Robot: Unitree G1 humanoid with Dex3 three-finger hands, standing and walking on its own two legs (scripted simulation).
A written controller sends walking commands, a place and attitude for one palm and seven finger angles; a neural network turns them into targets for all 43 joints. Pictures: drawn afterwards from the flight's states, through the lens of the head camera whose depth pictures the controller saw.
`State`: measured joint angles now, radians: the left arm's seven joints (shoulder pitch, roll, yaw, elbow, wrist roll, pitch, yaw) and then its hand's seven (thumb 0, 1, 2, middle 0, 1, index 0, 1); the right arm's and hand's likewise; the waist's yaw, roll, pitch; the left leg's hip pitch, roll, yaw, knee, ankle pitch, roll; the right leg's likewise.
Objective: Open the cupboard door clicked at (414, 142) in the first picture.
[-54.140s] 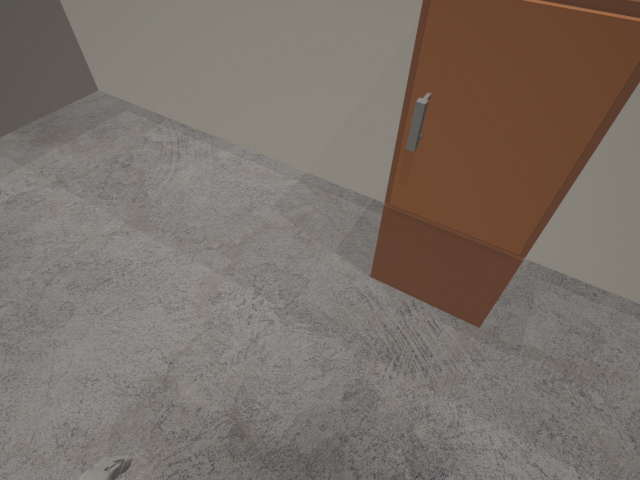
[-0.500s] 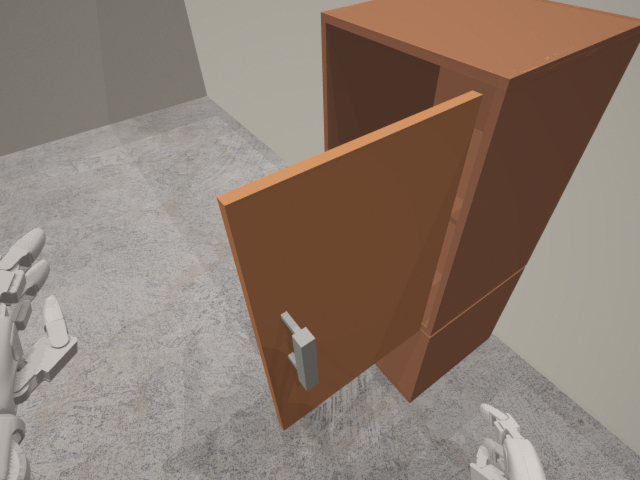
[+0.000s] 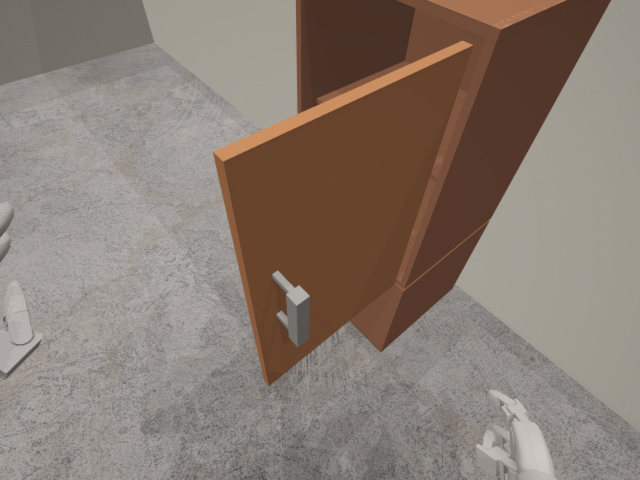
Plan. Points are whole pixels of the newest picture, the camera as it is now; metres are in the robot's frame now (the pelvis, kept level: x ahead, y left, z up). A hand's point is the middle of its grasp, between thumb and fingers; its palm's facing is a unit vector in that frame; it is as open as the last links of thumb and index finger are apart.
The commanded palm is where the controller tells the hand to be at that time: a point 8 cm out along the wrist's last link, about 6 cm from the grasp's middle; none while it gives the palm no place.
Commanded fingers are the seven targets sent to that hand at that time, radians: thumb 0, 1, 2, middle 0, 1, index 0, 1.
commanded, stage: step back with the hand held close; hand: left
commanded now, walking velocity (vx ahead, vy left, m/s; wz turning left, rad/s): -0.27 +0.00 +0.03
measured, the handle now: (289, 308) +0.35 +0.07 -0.03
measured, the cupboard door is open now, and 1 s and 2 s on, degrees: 91 91 91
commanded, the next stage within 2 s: stop stepping back and stand still in 0.62 s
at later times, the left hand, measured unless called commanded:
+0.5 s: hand out of the picture +0.06 +0.30 +0.16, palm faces +0.56 -0.70 -0.45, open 7.4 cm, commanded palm +0.00 +0.33 +0.18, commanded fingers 0.00 0.90 0.90 -0.20 -0.30 -0.20 -0.30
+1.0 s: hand out of the picture -0.05 +0.26 +0.18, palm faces +0.42 -0.78 -0.47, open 7.4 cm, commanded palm -0.09 +0.30 +0.18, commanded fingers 0.00 0.90 0.90 -0.20 -0.30 -0.20 -0.30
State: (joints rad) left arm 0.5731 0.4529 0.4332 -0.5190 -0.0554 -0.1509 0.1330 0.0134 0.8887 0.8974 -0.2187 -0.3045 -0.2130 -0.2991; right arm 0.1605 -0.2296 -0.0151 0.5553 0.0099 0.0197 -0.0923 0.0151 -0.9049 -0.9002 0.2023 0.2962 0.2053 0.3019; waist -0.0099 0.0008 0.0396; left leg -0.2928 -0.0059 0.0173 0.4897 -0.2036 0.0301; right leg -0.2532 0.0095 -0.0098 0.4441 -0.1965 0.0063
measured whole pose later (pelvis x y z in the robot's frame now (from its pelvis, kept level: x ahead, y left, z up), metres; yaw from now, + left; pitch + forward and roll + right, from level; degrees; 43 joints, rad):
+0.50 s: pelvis -0.10 +0.01 -0.02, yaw +7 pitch -1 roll -2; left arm 0.56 0.40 0.46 -0.57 -0.02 -0.23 0.16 0.01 0.89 0.90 -0.22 -0.30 -0.21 -0.30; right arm 0.20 -0.22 -0.01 0.62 -0.01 -0.06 -0.06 0.02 -0.90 -0.90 0.21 0.30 0.21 0.30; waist 0.01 -0.01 0.05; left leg -0.48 -0.01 0.03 0.73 -0.39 0.01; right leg -0.42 0.03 0.04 0.59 -0.15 0.03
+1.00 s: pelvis -0.23 +0.01 -0.02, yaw -1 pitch +2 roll -1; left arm 0.59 0.49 0.48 -0.67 -0.06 -0.23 0.14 0.01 0.89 0.90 -0.22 -0.30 -0.21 -0.30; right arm 0.21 -0.17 0.04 0.65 0.01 -0.11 -0.03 0.01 -0.90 -0.90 0.21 0.30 0.21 0.30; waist 0.05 -0.07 -0.03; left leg -0.55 0.03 0.10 0.72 -0.20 -0.01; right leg -0.02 0.03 0.02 0.50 -0.51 -0.02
